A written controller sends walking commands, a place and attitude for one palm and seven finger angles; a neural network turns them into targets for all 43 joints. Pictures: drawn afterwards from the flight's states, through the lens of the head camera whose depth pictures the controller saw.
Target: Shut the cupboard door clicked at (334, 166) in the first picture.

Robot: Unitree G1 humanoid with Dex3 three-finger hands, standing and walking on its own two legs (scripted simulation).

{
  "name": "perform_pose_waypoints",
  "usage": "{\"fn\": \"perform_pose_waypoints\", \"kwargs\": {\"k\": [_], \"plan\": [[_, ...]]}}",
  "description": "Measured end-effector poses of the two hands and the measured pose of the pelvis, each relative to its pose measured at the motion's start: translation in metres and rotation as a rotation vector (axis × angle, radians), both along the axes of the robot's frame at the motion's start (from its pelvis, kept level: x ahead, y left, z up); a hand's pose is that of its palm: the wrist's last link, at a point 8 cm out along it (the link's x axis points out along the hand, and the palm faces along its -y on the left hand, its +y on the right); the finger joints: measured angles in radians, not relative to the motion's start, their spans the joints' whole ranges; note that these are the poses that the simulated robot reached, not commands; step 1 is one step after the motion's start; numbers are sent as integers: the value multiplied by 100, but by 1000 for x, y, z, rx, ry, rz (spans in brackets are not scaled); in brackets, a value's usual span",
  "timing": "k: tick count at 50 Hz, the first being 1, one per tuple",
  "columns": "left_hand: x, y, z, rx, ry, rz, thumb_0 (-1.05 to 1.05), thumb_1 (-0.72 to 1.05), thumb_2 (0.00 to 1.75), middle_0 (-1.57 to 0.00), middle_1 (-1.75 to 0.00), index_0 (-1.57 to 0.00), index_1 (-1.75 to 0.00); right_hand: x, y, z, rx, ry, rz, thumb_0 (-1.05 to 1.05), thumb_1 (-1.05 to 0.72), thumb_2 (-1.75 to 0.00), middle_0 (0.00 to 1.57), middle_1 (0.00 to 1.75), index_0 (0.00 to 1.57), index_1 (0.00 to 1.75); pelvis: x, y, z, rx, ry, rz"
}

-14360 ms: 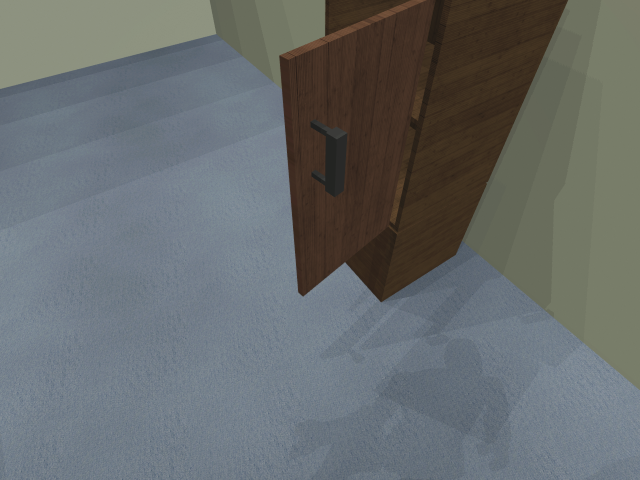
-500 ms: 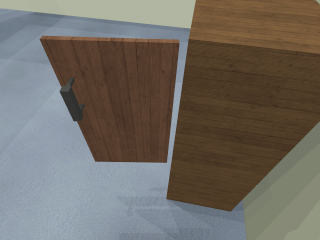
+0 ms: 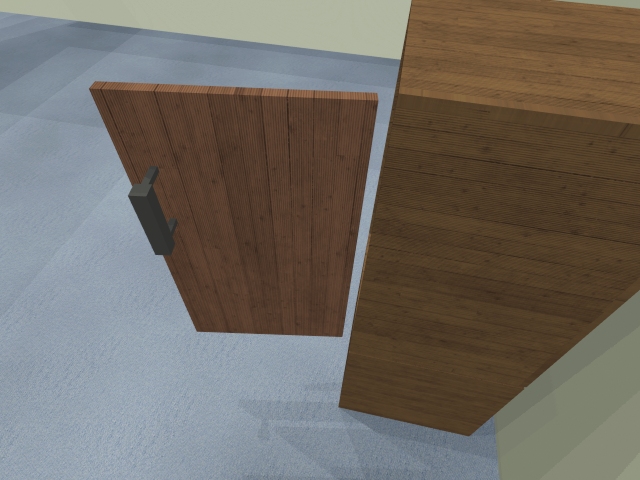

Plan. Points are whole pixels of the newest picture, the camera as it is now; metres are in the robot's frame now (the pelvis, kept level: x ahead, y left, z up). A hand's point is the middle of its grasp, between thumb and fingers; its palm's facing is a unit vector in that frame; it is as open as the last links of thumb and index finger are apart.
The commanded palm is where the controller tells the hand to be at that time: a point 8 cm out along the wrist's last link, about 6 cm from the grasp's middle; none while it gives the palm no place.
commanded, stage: come to a stop and stand still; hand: left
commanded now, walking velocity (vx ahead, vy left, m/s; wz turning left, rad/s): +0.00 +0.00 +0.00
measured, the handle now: (158, 211) +0.44 +0.27 +0.08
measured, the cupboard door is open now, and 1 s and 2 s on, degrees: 100 100 100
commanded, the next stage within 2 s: look again from close up in 0.10 s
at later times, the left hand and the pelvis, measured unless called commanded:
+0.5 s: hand out of the picture +0.01 +0.20 -0.17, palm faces +0.02 -0.97 -0.23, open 7.4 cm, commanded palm none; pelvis +0.00 +0.00 +0.00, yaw +1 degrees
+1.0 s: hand (173, 422) +0.18 +0.19 -0.01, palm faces +0.21 -0.97 -0.06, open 7.1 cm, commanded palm +0.10 +0.24 -0.05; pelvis -0.03 -0.01 -0.03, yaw +3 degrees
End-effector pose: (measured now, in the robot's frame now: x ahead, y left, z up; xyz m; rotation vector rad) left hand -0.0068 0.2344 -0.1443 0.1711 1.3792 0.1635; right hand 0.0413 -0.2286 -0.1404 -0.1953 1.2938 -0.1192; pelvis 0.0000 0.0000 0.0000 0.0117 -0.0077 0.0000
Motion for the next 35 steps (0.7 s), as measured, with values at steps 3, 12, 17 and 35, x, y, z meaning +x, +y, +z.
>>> {"fn": "perform_pose_waypoints", "kwargs": {"k": [3, 12, 17, 35], "plan": [[4, 4, 1, 9, -6, -1, 1, 91, 90, -20, -30, -20, -30, 2, 1, 0, 1, 1, 2, 1, -91, -90, 20, 30, 20, 30, 2, 1, 0, 1, -1, 1], [14, 12, 4, 26, -26, -3, 1, 91, 90, -20, -30, -20, -30, -2, 0, -1, -1, 23, 3, 1, -91, -90, 20, 30, 20, 30, 3, 2, 1, 3, -3, 7], [15, 11, 4, 23, -25, -5, 1, 91, 90, -20, -30, -20, -30, -7, -2, 0, -5, 40, 1, 1, -91, -90, 20, 30, 20, 30, 3, 2, 1, 3, -2, 9], [5, 5, 2, 1, 0, 8, 1, 91, 90, -20, -30, -20, -30, -12, -2, 1, -12, 57, 2, 1, -91, -90, 20, 30, 20, 30, 1, 2, 2, 1, -3, 15]]}}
